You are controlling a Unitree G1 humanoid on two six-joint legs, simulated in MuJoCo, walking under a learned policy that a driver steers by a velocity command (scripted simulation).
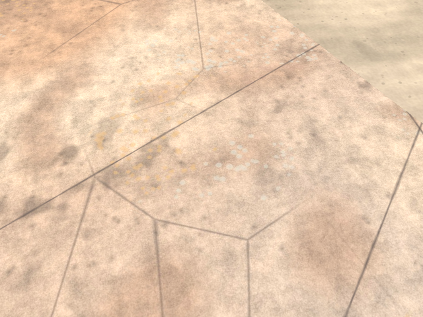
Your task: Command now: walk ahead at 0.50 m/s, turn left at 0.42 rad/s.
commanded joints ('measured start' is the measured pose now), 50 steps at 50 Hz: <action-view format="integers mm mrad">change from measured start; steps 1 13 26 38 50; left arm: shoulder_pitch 129 144 34 -163 267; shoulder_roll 108 177 156 84 203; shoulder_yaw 34 66 38 22 59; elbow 7 84 -7 -65 32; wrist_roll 5 3 -37 -2 -41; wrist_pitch -6 -3 -51 -12 -15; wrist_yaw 7 37 20 5 -35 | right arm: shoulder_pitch -62 -277 -32 -16 63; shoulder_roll -110 -14 -160 -145 -113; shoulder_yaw -35 -18 -77 -67 -24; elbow -100 -207 -216 -211 -201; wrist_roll -1 -13 -13 -14 -26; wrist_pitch -14 23 -7 -4 -26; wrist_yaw -6 39 38 -14 -7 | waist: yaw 82 96 -32 -25 115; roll -129 -60 6 59 -224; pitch -75 50 -146 -14 -283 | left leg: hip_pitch -399 -368 439 71 -430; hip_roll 114 123 262 96 -44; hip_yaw -44 56 -488 -175 -89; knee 134 -328 -797 -848 253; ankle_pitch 134 503 206 415 -65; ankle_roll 3 -15 297 186 -4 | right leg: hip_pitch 383 348 -385 -118 748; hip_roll -291 -251 -68 -16 -311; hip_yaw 352 -92 129 91 834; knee -315 -423 743 31 -242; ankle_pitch -74 208 -245 297 -246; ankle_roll -147 -137 4 85 -310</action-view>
